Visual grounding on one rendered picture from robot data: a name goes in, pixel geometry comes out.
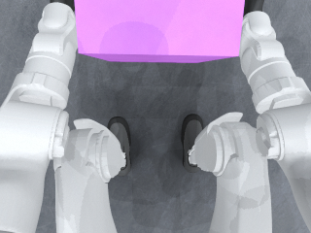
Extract carton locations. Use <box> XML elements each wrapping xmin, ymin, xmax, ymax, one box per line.
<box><xmin>74</xmin><ymin>0</ymin><xmax>245</xmax><ymax>63</ymax></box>

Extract right robot hand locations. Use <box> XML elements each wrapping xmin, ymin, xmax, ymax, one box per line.
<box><xmin>243</xmin><ymin>0</ymin><xmax>264</xmax><ymax>17</ymax></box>

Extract robot right shin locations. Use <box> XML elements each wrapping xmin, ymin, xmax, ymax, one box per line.
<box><xmin>188</xmin><ymin>112</ymin><xmax>262</xmax><ymax>172</ymax></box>

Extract robot left forearm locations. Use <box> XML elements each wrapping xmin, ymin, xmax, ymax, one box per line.
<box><xmin>0</xmin><ymin>2</ymin><xmax>78</xmax><ymax>114</ymax></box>

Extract robot right forearm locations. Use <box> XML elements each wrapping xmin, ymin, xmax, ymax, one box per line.
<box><xmin>238</xmin><ymin>11</ymin><xmax>311</xmax><ymax>115</ymax></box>

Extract left robot hand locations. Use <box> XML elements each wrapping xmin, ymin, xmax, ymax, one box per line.
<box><xmin>50</xmin><ymin>0</ymin><xmax>75</xmax><ymax>13</ymax></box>

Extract left robot thigh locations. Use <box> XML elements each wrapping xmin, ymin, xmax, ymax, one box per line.
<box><xmin>54</xmin><ymin>128</ymin><xmax>118</xmax><ymax>233</ymax></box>

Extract left robot upper arm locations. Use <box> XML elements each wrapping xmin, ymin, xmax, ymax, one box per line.
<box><xmin>0</xmin><ymin>100</ymin><xmax>70</xmax><ymax>233</ymax></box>

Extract right robot upper arm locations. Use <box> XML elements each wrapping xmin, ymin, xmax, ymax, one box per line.
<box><xmin>256</xmin><ymin>103</ymin><xmax>311</xmax><ymax>233</ymax></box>

